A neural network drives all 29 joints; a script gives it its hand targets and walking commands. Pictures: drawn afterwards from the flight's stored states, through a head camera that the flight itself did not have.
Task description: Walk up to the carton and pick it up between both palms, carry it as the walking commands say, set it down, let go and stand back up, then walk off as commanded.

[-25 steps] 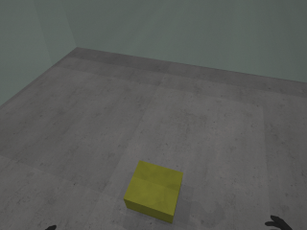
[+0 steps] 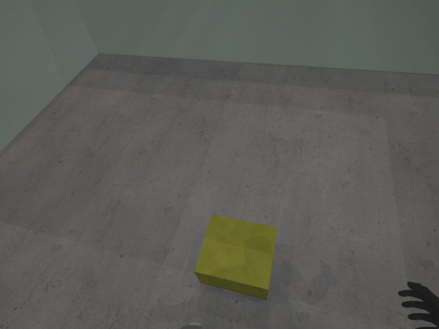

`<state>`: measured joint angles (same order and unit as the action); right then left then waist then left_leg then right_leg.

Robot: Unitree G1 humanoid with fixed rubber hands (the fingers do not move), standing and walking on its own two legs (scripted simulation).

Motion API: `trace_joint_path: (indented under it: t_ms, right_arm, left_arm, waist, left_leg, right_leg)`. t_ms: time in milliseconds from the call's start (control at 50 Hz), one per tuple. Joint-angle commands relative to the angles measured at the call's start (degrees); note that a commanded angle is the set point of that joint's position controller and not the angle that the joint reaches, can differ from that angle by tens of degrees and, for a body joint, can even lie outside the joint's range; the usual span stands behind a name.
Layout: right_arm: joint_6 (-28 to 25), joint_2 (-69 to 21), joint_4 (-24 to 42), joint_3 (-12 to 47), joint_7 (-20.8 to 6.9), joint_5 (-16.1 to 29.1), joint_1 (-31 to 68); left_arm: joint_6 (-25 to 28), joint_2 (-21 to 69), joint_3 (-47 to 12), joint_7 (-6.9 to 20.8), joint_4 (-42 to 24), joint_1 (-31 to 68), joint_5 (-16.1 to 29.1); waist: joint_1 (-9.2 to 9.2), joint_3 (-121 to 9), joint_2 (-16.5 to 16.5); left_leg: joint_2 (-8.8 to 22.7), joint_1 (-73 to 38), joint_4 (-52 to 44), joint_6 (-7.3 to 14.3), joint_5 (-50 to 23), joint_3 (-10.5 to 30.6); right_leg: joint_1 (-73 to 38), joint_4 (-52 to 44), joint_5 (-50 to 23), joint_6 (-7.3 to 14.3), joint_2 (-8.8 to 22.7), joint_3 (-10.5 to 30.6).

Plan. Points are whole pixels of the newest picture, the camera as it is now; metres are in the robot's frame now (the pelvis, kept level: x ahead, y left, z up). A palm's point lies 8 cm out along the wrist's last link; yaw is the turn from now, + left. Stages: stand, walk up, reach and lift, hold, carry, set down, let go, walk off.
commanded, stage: walk up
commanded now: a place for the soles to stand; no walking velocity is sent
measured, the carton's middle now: (237, 255) +0.50 +0.02 -0.68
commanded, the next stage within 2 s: reach and lift in 1.64 s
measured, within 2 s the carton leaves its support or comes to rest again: neither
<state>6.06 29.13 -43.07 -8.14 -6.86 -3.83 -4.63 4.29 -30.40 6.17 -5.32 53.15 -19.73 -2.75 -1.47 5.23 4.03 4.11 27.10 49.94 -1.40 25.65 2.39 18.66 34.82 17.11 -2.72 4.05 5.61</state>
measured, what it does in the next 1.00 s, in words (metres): steps to the left, turning right: left foot, then right foot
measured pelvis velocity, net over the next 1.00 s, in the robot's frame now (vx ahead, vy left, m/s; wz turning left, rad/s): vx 0.06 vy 0.13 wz -0.31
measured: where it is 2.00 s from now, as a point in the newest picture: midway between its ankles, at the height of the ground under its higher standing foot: outside the picture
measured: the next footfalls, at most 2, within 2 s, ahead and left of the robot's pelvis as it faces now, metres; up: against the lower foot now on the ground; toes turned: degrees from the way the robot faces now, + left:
left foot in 0.06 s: +0.12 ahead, +0.24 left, +0.00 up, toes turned -14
right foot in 0.30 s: +0.09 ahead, +0.00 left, +0.00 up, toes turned -8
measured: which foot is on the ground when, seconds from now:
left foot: up 0.00-0.04, down 0.06-1.00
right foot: down 0.00-0.06, up 0.08-0.28, down 0.30-1.00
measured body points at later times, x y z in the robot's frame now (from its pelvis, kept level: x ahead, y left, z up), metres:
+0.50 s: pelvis +0.06 +0.12 -0.01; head +0.08 +0.11 +0.44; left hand +0.25 +0.42 -0.09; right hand +0.10 -0.22 -0.11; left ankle +0.09 +0.24 -0.73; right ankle +0.06 +0.00 -0.72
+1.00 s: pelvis +0.06 +0.13 +0.00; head +0.08 +0.12 +0.45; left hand +0.28 +0.40 -0.10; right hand +0.08 -0.23 -0.09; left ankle +0.09 +0.24 -0.72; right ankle +0.05 +0.01 -0.72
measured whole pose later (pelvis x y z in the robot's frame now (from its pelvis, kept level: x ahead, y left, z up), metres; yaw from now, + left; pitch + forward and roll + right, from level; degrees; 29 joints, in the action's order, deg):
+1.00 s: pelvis +0.06 +0.13 +0.00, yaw -18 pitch -1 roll +1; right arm -1.1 25.6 -51.9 -2.1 0.3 0.1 -6.5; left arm 0.9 -25.7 0.4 0.7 53.2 -6.5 -1.0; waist 0.9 3.5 -0.6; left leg 4.1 13.7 34.8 -0.4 19.5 -9.3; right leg 18.4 36.4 16.7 0.6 -2.1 4.7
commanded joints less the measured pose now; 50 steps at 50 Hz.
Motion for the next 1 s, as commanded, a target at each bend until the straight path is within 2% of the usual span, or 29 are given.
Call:
trace_joint_path:
  t_ms: [0,20,40,60,80,100,120,160,200,220,260,280,300,320,340,360,400,420,440,460,480,500,520,540,580,620,740,860,980]
  right_arm:
    - [-0.96,6.98,7.20,-2.64,-0.01,0.02,-0.34]
    - [-1.34,7.33,6.50,-3.16,0.16,-0.17,-5.20]
    - [-1.98,9.17,5.06,-4.01,0.48,-0.95,-11.71]
    - [-2.74,14.76,6.12,-5.02,1.02,-2.29,-14.95]
    - [-2.93,17.38,8.19,-4.90,1.37,-0.63,-10.04]
    - [-2.87,14.89,8.75,-4.24,1.46,0.22,-8.90]
    - [-2.83,12.88,8.83,-3.57,1.78,0.09,-8.48]
    - [-2.99,10.13,9.07,-2.25,2.49,0.42,-6.54]
    - [-3.50,9.30,9.00,-1.56,3.15,0.65,-7.50]
    - [-3.83,9.05,9.06,-1.13,3.49,1.15,-6.70]
    - [-4.41,6.51,8.87,0.54,4.11,2.25,-4.82]
    - [-4.93,3.03,8.41,1.87,4.45,2.80,-6.43]
    - [-5.11,1.11,9.26,2.13,4.50,3.45,-6.71]
    - [-4.34,5.86,7.69,0.74,5.65,3.56,-6.22]
    - [-4.47,6.02,6.36,0.88,5.94,3.56,-7.59]
    - [-4.84,5.11,5.49,1.14,6.09,3.60,-8.35]
    - [-6.10,4.32,2.23,1.31,6.35,3.65,-12.53]
    - [-6.86,4.48,1.10,1.40,6.58,3.21,-13.03]
    - [-7.57,6.11,0.97,1.25,6.98,2.53,-12.27]
    - [-8.46,9.88,1.89,0.90,7.21,2.56,-9.49]
    - [-8.62,11.44,1.58,1.02,7.16,3.38,-8.08]
    - [-8.59,10.67,1.32,1.44,7.12,3.51,-6.96]
    - [-8.61,10.60,1.12,1.76,7.23,3.52,-6.06]
    - [-8.60,10.38,0.98,2.03,7.27,3.46,-5.56]
    - [-8.52,8.95,0.53,2.69,7.22,3.67,-5.81]
    - [-8.51,7.90,0.04,2.86,7.53,4.18,-5.61]
    - [-7.97,9.16,-2.21,2.69,7.73,3.78,-3.00]
    - [-7.82,7.54,-4.27,3.42,7.50,3.91,-0.56]
    - [-7.92,6.92,-6.62,3.79,7.29,3.95,0.04]
  left_arm:
    - [0.68,-16.96,3.57,-0.73,-5.58,1.06,-0.51]
    - [0.56,-16.47,3.17,-0.75,-6.63,3.20,-0.45]
    - [0.39,-12.72,1.93,-0.94,-7.42,3.61,-0.51]
    - [0.54,-5.97,-0.07,-1.43,-8.85,2.33,0.65]
    - [0.17,-7.76,-0.29,-2.77,-8.98,1.97,1.53]
    - [0.13,-10.67,0.59,-3.09,-7.54,0.23,1.79]
    - [0.25,-10.97,0.86,-2.68,-6.57,-2.17,2.33]
    - [0.40,-10.08,0.62,-1.15,-4.90,-5.14,2.00]
    - [0.45,-8.35,0.72,0.06,-5.80,-4.03,1.31]
    - [0.50,-7.39,0.58,0.59,-6.45,-4.07,1.19]
    - [0.89,-6.25,0.65,1.34,-7.14,-5.63,0.61]
    - [1.16,-8.29,1.08,1.43,-8.12,-5.26,0.02]
    - [2.05,-12.90,1.75,1.28,-10.38,-2.56,0.05]
    - [1.78,-13.97,1.79,1.54,-9.98,-3.11,1.29]
    - [1.53,-12.45,1.03,1.80,-10.85,-0.98,1.35]
    - [1.18,-10.30,-0.03,2.06,-11.43,1.65,1.31]
    - [0.07,-7.71,-1.57,2.83,-12.46,7.15,1.46]
    - [-0.61,-6.52,-2.19,3.33,-12.54,8.49,1.56]
    - [-1.05,-4.60,-2.59,3.78,-12.81,9.19,1.88]
    - [-1.43,-3.94,-2.53,4.15,-12.93,7.73,2.34]
    - [-1.99,-5.66,-1.94,4.02,-11.23,7.54,2.50]
    - [-2.27,-6.13,-1.74,4.01,-10.26,7.29,2.76]
    - [-2.32,-5.56,-1.93,4.26,-9.78,7.00,2.99]
    - [-2.23,-5.40,-2.10,4.60,-9.37,7.21,2.83]
    - [-1.64,-6.37,-2.14,5.21,-8.76,8.88,2.08]
    - [-1.77,-6.62,-2.38,5.45,-8.64,11.09,2.31]
    - [-2.99,-6.05,-3.02,5.46,-5.86,12.72,2.01]
    - [-2.75,-6.93,-3.03,5.81,-3.96,14.43,1.81]
    - [-2.72,-6.26,-3.49,5.82,-2.39,15.62,1.73]
  waist:
    - [2.28,-5.39,-15.89]
    - [5.53,-6.55,-14.19]
    - [8.99,-9.46,-7.62]
    - [11.10,-9.91,11.05]
    - [8.16,-7.85,10.73]
    - [7.27,-5.51,4.91]
    - [5.95,-3.41,3.60]
    - [3.39,-2.02,4.32]
    - [2.90,-2.05,3.94]
    - [1.96,-2.58,3.26]
    - [-1.42,-3.61,0.89]
    - [-2.29,-3.66,-5.83]
    - [-0.63,-3.43,-13.73]
    - [-0.57,-6.20,-7.12]
    - [0.43,-5.51,-7.11]
    - [1.51,-4.57,-7.85]
    - [4.09,-5.01,-11.01]
    - [4.46,-4.67,-10.68]
    - [3.87,-3.82,-7.33]
    - [1.82,-4.48,-1.73]
    - [1.33,-3.69,-0.27]
    - [0.78,-2.84,0.92]
    - [0.60,-2.69,2.35]
    - [0.60,-3.06,3.20]
    - [1.33,-4.56,2.51]
    - [2.33,-7.85,1.79]
    - [2.10,-6.63,1.38]
    - [2.22,-6.34,-2.97]
    - [2.23,-7.14,-6.53]
  left_leg:
    - [-1.95,-4.82,-4.55,1.13,0.89,-2.74]
    - [-3.30,-11.59,-10.65,1.95,-2.41,-4.59]
    - [-4.12,-21.88,-16.53,4.09,-1.55,-3.20]
    - [9.11,-25.93,-30.84,9.14,8.33,16.58]
    - [16.83,-19.60,-35.00,14.00,7.91,26.80]
    - [15.96,-15.19,-32.48,16.27,6.47,23.51]
    - [13.85,-13.62,-29.65,16.49,5.70,19.67]
    - [10.11,-11.07,-26.43,15.91,3.60,11.91]
    - [13.00,-8.75,-25.49,17.23,-8.37,11.92]
    - [13.79,-7.05,-24.40,16.63,-12.39,10.81]
    - [11.99,-0.54,-17.77,11.89,-13.05,5.51]
    - [8.82,4.65,-9.30,7.49,-11.08,2.14]
    - [-0.35,10.56,0.11,1.43,1.49,-3.71]
    - [1.09,5.49,4.60,2.00,9.54,1.35]
    - [0.51,2.46,5.83,2.47,9.84,1.72]
    - [0.56,0.27,4.47,2.55,8.99,1.37]
    - [-0.23,-9.07,-7.29,2.77,0.15,-2.44]
    - [-1.30,-14.15,-14.18,2.78,-6.96,-4.27]
    - [1.36,-14.28,-19.59,3.31,-12.25,0.61]
    - [9.55,-11.93,-24.47,6.95,-11.44,12.75]
    - [15.39,-9.87,-24.96,11.45,-16.17,17.26]
    - [16.41,-8.99,-24.22,13.10,-20.82,15.50]
    - [15.56,-9.51,-23.05,12.74,-24.11,12.73]
    - [13.75,-10.55,-21.50,10.94,-26.66,9.40]
    - [9.44,-9.30,-17.61,6.54,-26.96,3.27]
    - [6.86,-11.07,-17.57,4.81,-23.89,0.11]
    - [10.49,-13.89,-21.34,7.60,-17.38,1.81]
    - [5.41,-13.00,-20.61,4.31,-7.63,-3.71]
    - [4.19,-17.06,-22.81,4.06,-6.79,-4.26]
  right_leg:
    - [3.91,-7.11,-3.34,14.37,10.18,11.55]
    - [7.93,-3.16,-3.85,12.98,8.14,8.95]
    - [14.06,7.30,-2.96,9.82,3.45,3.58]
    - [24.03,24.95,7.03,5.31,-6.12,-4.80]
    - [26.24,31.48,18.82,3.86,-6.78,-3.98]
    - [22.64,35.75,17.42,3.66,-4.20,-2.83]
    - [21.48,33.44,14.99,3.36,-2.80,-3.45]
    - [14.08,23.32,12.80,2.74,-1.45,-6.68]
    - [7.19,18.22,13.10,2.72,-2.99,-8.28]
    - [2.11,13.79,10.84,3.11,-3.33,-8.19]
    - [-12.44,-0.81,2.90,4.74,-4.73,-6.71]
    - [-18.19,-8.82,2.54,6.20,0.42,4.54]
    - [-16.18,-14.48,-2.19,11.72,14.68,28.68]
    - [-11.14,-12.39,-5.92,17.00,17.92,29.47]
    - [-7.87,-10.06,-8.99,19.07,16.13,25.44]
    - [-4.78,-9.16,-11.74,18.43,13.56,20.66]
    - [0.20,-5.56,-16.13,13.41,6.20,9.29]
    - [3.32,-2.55,-18.70,10.86,3.28,5.22]
    - [4.75,2.17,-18.70,8.01,0.59,3.67]
    - [5.76,8.87,-13.93,5.08,-4.52,1.56]
    - [4.45,12.20,-2.75,3.54,-6.50,-1.51]
    - [3.45,12.89,6.04,3.42,-6.31,-2.56]
    - [2.85,11.14,6.10,3.95,-5.46,-2.99]
    - [1.50,7.56,1.86,4.61,-4.29,-2.89]
    - [-2.87,3.43,-12.61,6.28,-2.77,0.15]
    - [-3.72,5.08,-20.13,7.43,-1.78,1.52]
    - [-0.07,4.31,-11.57,5.95,-2.65,-1.08]
    - [-0.70,-2.29,-13.24,7.79,0.07,5.84]
    - [0.29,-6.49,-14.22,7.68,0.61,8.06]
